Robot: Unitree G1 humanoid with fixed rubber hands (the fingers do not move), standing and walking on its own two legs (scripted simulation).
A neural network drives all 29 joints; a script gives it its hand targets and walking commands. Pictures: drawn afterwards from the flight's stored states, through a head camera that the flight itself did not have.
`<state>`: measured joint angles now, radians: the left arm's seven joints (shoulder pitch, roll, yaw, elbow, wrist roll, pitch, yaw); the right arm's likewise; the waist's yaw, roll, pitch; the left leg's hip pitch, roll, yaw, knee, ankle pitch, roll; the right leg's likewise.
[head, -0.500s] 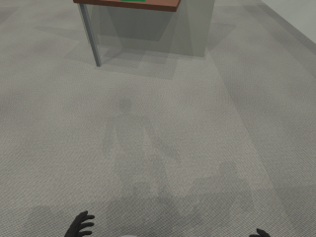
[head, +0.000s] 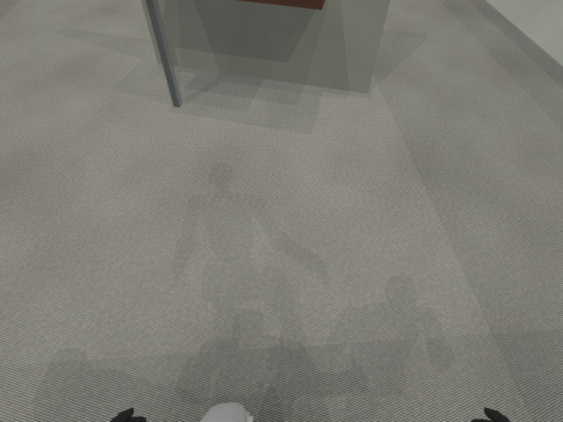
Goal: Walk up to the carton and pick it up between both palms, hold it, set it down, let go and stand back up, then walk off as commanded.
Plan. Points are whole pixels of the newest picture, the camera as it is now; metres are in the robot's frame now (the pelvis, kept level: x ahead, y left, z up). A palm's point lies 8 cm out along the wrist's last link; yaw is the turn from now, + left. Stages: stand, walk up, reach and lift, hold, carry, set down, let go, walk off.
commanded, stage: walk up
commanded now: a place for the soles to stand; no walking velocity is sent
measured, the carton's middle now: out of the picture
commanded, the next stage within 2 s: none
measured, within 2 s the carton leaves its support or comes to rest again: neither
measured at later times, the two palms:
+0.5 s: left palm (55, 332) +0.26 +0.40 -0.11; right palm (426, 386) +0.18 -0.19 -0.07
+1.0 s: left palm (47, 250) +0.44 +0.51 -0.14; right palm (338, 230) +0.47 -0.09 -0.09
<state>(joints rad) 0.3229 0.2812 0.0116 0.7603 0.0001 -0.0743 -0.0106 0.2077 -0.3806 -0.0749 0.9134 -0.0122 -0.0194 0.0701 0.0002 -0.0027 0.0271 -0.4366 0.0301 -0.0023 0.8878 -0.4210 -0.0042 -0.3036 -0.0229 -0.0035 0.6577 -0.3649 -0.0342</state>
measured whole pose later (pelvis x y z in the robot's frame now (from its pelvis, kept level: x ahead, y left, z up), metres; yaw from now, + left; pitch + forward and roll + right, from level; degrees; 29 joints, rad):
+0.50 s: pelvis +0.15 +0.12 +0.01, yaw -3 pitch +0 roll -2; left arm 0.26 0.35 0.03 0.76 0.00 -0.04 -0.02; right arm 0.30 -0.36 -0.08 0.90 -0.01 -0.07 0.06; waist 0.00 -0.04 0.03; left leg -0.08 -0.07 0.11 0.47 -0.40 0.11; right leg -0.48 0.01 0.03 0.94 -0.30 -0.02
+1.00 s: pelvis +0.36 +0.23 -0.03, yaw -3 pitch -1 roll -4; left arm 0.34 0.35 0.03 0.76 0.00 -0.10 0.02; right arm 0.14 -0.39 -0.09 0.84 -0.01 -0.08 0.07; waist 0.00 0.00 0.07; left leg -0.57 0.11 -0.06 0.86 -0.24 -0.03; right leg -0.22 -0.10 0.03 0.86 -0.50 0.01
